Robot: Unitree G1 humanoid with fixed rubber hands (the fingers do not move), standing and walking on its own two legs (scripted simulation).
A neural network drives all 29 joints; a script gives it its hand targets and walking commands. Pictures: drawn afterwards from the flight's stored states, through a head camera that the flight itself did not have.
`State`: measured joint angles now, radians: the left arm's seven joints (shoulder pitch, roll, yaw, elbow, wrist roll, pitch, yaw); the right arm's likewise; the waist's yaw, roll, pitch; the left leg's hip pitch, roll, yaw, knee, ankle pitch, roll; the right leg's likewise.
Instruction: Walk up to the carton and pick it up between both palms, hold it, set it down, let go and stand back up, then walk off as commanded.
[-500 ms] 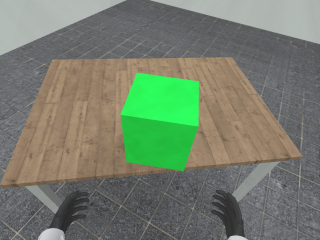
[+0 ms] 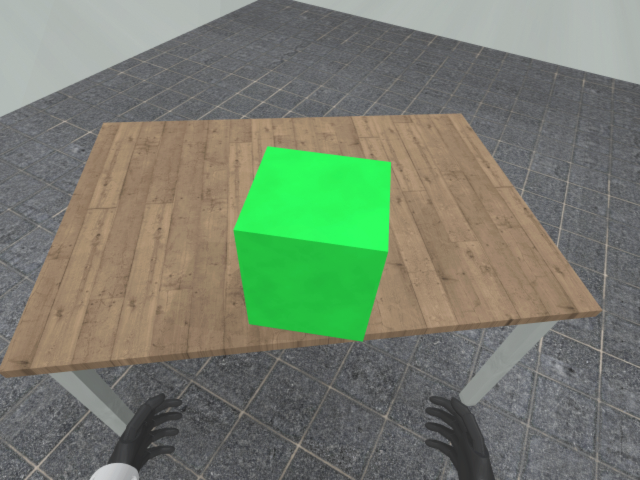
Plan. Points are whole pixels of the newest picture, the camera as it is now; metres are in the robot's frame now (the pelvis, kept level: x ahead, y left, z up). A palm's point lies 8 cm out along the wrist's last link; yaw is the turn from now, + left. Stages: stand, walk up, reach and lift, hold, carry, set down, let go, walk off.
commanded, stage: set down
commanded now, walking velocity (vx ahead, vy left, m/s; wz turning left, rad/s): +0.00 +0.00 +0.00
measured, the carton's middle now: (316, 246) +0.50 +0.00 -0.04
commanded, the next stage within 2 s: let go in 0.22 s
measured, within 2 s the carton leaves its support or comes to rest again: neither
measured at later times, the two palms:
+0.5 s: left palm (133, 469) +0.17 +0.23 -0.08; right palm out of the picture +0.15 -0.20 -0.07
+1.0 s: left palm (126, 464) +0.17 +0.24 -0.07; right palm out of the picture +0.11 -0.25 -0.09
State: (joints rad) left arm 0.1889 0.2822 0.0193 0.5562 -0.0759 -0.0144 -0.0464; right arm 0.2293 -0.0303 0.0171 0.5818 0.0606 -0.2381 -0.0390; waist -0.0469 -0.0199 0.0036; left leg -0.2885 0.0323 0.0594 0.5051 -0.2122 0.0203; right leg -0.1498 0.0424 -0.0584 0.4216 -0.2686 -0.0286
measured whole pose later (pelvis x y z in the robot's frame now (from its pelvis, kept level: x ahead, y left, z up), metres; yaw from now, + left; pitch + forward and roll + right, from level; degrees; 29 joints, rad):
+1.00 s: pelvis +0.00 -0.01 +0.00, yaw +0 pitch -2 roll -1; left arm 0.19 0.28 0.02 0.56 0.00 0.01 0.01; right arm 0.23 -0.20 -0.03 0.71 -0.03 -0.04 -0.01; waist -0.05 -0.02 0.01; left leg -0.26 0.02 0.06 0.50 -0.21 0.02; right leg -0.15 0.03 -0.06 0.47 -0.30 -0.03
